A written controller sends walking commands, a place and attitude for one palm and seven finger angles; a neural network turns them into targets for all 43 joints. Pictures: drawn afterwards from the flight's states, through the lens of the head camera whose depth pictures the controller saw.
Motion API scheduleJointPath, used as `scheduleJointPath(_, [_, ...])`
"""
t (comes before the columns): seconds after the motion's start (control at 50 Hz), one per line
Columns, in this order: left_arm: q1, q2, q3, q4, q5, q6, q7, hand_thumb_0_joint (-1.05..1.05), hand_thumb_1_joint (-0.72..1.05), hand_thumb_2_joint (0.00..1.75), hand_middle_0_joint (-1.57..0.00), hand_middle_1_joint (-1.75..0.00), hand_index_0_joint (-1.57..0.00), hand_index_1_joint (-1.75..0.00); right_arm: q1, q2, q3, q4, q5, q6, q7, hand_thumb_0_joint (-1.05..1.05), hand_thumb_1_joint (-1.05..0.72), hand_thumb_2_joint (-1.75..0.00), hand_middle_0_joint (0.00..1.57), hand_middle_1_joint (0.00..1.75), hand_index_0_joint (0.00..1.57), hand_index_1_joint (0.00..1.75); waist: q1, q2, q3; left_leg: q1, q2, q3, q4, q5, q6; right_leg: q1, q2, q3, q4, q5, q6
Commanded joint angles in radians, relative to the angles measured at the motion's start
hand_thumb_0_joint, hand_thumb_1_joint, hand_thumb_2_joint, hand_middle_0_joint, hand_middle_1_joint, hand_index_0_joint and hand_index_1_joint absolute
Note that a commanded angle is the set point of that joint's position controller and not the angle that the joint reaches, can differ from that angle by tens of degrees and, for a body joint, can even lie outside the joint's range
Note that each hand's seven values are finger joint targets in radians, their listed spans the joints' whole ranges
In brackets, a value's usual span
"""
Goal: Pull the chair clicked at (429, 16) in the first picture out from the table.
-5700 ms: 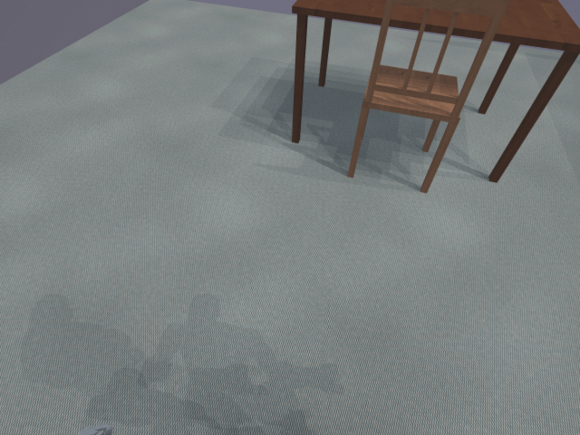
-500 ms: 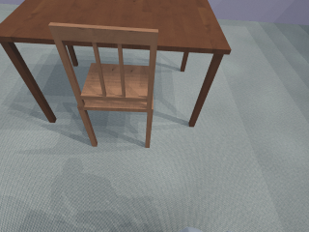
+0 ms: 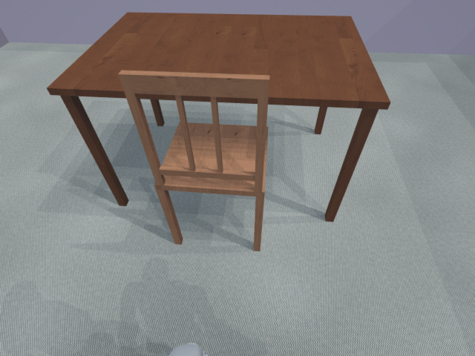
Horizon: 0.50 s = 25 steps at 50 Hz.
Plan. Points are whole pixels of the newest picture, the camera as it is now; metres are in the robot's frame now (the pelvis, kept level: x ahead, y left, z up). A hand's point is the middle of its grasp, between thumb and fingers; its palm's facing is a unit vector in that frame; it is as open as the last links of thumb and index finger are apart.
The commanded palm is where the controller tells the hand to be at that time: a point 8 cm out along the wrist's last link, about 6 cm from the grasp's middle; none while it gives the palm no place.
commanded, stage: take the last steps up to it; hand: left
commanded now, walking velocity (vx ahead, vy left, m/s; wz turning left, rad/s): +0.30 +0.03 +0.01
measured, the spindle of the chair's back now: (186, 136) +0.74 +0.22 -0.10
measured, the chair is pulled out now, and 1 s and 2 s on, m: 0.00 0.00 0.00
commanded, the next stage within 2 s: come to a stop and stand still in 0.64 s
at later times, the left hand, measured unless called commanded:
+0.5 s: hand (134, 307) +0.24 +0.25 -0.17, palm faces -0.01 -0.98 -0.21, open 7.4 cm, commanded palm none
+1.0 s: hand (160, 276) +0.33 +0.22 -0.20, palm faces -0.01 -0.98 -0.18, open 7.3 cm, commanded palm none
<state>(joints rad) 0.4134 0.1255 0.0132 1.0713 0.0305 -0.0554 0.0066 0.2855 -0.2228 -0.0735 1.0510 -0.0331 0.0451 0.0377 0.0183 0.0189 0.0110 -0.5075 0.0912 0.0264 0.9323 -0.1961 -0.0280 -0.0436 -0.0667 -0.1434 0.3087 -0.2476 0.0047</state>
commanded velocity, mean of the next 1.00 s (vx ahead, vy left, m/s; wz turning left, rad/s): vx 0.10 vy -0.01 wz -0.02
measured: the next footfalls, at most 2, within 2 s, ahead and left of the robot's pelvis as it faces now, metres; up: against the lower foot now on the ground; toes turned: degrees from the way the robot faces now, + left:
left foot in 0.16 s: +0.14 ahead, +0.17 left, +0.00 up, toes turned +8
right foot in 0.60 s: +0.32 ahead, -0.07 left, +0.00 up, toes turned -10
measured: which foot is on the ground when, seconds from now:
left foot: up 0.00-0.14, down 0.16-0.62, up 0.64-0.92, down 0.94-1.00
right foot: down 0.00-0.16, up 0.18-0.58, down 0.60-1.00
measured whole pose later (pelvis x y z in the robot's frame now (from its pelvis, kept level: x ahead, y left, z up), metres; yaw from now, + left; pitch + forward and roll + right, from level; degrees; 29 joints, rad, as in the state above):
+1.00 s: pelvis +0.30 +0.05 -0.01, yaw -4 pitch -1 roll -1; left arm 0.23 0.18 0.03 1.08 0.01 0.02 0.03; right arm 0.17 -0.15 -0.02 1.07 -0.01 0.01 -0.03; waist 0.03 -0.03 0.08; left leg -0.28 0.04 0.07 0.54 -0.23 0.01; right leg -0.21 -0.02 -0.11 0.53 -0.29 -0.01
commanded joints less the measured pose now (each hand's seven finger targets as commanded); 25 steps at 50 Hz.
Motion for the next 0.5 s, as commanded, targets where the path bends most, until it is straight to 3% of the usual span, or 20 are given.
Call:
scheduleJointPath(0.0, [0.062,0.192,0.048,-0.004,0.001,-0.019,0.014,0.00,0.90,0.90,-0.20,-0.30,-0.20,-0.30,-0.166,-0.004,0.011,-0.121,0.010,-0.050,0.010,0.00,-0.90,-0.90,0.20,0.30,0.20,0.30,0.036,-0.166,0.122,-0.054,0.000,0.054,-0.182,-0.046,0.011,-0.050,-0.252,0.167,-0.161,-0.031,-0.125])
scheduleJointPath(0.06, [0.057,0.198,0.051,0.015,0.000,-0.010,0.014,0.00,0.90,0.90,-0.20,-0.30,-0.20,-0.30,-0.142,0.001,0.018,-0.110,0.014,-0.068,0.006,0.00,-0.90,-0.90,0.20,0.30,0.20,0.30,0.025,-0.196,0.099,0.101,-0.028,0.089,-0.305,-0.079,0.032,-0.086,-0.242,0.142,-0.084,0.043,-0.115])
scheduleJointPath(0.08, [0.035,0.203,0.055,0.017,-0.001,-0.004,0.014,0.00,0.90,0.90,-0.20,-0.30,-0.20,-0.30,-0.083,-0.005,0.015,-0.091,0.013,-0.073,0.002,0.00,-0.90,-0.90,0.20,0.30,0.20,0.30,-0.009,-0.189,0.089,0.212,-0.038,0.104,-0.369,-0.052,0.037,-0.140,-0.226,0.119,-0.037,0.009,-0.101])
scheduleJointPath(0.1, [0.019,0.188,0.055,0.015,-0.004,0.001,0.013,0.00,0.90,0.90,-0.20,-0.30,-0.20,-0.30,0.009,-0.029,0.012,-0.058,0.010,-0.083,-0.007,0.00,-0.90,-0.90,0.20,0.30,0.20,0.30,-0.051,-0.130,0.059,0.370,-0.055,0.117,-0.448,-0.033,0.039,-0.207,-0.183,0.081,0.072,0.022,-0.081])
scheduleJointPath(0.12, [0.037,0.142,0.045,0.011,-0.009,0.005,0.008,0.00,0.90,0.90,-0.20,-0.30,-0.20,-0.30,0.137,-0.099,-0.004,-0.019,0.005,-0.094,-0.022,0.00,-0.90,-0.90,0.20,0.30,0.20,0.30,-0.098,0.048,-0.031,0.575,0.021,0.024,-0.508,-0.075,0.064,-0.292,-0.117,0.022,0.310,0.024,-0.051])
scheduleJointPath(0.14, [0.041,0.082,0.038,-0.014,-0.019,0.007,0.000,0.00,0.90,0.90,-0.20,-0.30,-0.20,-0.30,0.254,-0.208,-0.030,0.007,-0.003,-0.098,-0.037,0.00,-0.90,-0.90,0.20,0.30,0.20,0.30,-0.126,0.310,-0.096,0.688,0.271,-0.329,-0.622,-0.110,0.143,-0.491,0.004,-0.056,0.600,-0.273,-0.005])
scheduleJointPath(0.16, [-0.022,0.097,0.037,-0.056,-0.010,0.006,0.002,0.00,0.90,0.90,-0.20,-0.30,-0.20,-0.30,0.280,-0.225,-0.027,0.012,0.003,-0.086,-0.044,0.00,-0.90,-0.90,0.20,0.30,0.20,0.30,-0.136,0.260,-0.071,0.639,0.341,-0.424,-0.702,-0.206,0.205,-0.576,0.017,0.040,0.762,-0.367,-0.023])
scheduleJointPath(0.18, [-0.067,0.093,0.035,-0.061,-0.009,0.012,0.005,0.00,0.90,0.90,-0.20,-0.30,-0.20,-0.30,0.228,-0.206,-0.025,0.006,0.006,-0.086,-0.055,0.00,-0.90,-0.90,0.20,0.30,0.20,0.30,-0.125,0.253,-0.052,0.574,0.351,-0.429,-0.728,-0.262,0.215,-0.620,-0.016,0.090,0.888,-0.324,-0.028])
scheduleJointPath(0.22, [-0.124,0.104,0.046,-0.048,-0.007,0.012,-0.012,0.00,0.90,0.90,-0.20,-0.30,-0.20,-0.30,0.104,-0.091,0.004,-0.020,0.008,-0.097,-0.056,0.00,-0.90,-0.90,0.20,0.30,0.20,0.30,-0.082,0.135,0.082,0.395,0.268,-0.259,-0.752,-0.188,0.190,-0.607,-0.072,0.117,0.903,-0.149,-0.025])
scheduleJointPath(0.26, [-0.076,0.075,0.045,-0.024,-0.002,0.024,-0.017,0.00,0.90,0.90,-0.20,-0.30,-0.20,-0.30,0.059,-0.037,0.016,-0.030,0.008,-0.114,-0.062,0.00,-0.90,-0.90,0.20,0.30,0.20,0.30,-0.034,0.101,0.079,0.338,0.217,-0.128,-0.756,-0.001,0.175,-0.530,-0.079,0.107,0.831,-0.081,-0.007])
scheduleJointPath(0.28, [-0.054,0.070,0.044,-0.021,-0.004,0.030,-0.019,0.00,0.90,0.90,-0.20,-0.30,-0.20,-0.30,0.051,-0.034,0.018,-0.031,0.012,-0.119,-0.063,0.00,-0.90,-0.90,0.20,0.30,0.20,0.30,-0.018,0.084,0.070,0.328,0.199,-0.094,-0.758,0.050,0.180,-0.502,-0.073,0.101,0.802,-0.059,-0.005])
scheduleJointPath(0.34, [-0.084,0.073,0.044,-0.044,-0.004,0.044,-0.020,0.00,0.90,0.90,-0.20,-0.30,-0.20,-0.30,0.047,-0.048,0.017,-0.028,0.014,-0.123,-0.063,0.00,-0.90,-0.90,0.20,0.30,0.20,0.30,-0.005,0.090,0.068,0.380,0.194,-0.032,-0.770,0.145,0.203,-0.525,-0.075,0.097,0.682,-0.014,0.011])
scheduleJointPath(0.4, [-0.177,0.085,0.044,-0.087,-0.007,0.044,-0.022,0.00,0.90,0.90,-0.20,-0.30,-0.20,-0.30,0.060,-0.063,0.010,-0.018,0.009,-0.119,-0.059,0.00,-0.90,-0.90,0.20,0.30,0.20,0.30,-0.017,0.064,0.094,0.386,0.206,-0.015,-0.760,0.178,0.210,-0.498,-0.072,0.090,0.524,-0.001,0.007])
scheduleJointPath(0.46, [-0.235,0.089,0.045,-0.116,-0.008,0.043,-0.022,0.00,0.90,0.90,-0.20,-0.30,-0.20,-0.30,0.064,-0.080,0.003,-0.005,0.003,-0.109,-0.056,0.00,-0.90,-0.90,0.20,0.30,0.20,0.30,-0.026,0.084,0.114,0.393,0.210,-0.002,-0.719,0.188,0.198,-0.448,-0.047,0.062,0.411,0.003,-0.003])
scheduleJointPath(0.48, [-0.254,0.091,0.046,-0.126,-0.007,0.039,-0.021,0.00,0.90,0.90,-0.20,-0.30,-0.20,-0.30,0.078,-0.072,0.005,0.001,0.002,-0.106,-0.056,0.00,-0.90,-0.90,0.20,0.30,0.20,0.30,-0.036,0.060,0.128,0.372,0.208,-0.008,-0.700,0.200,0.193,-0.413,-0.031,0.051,0.379,0.001,-0.009])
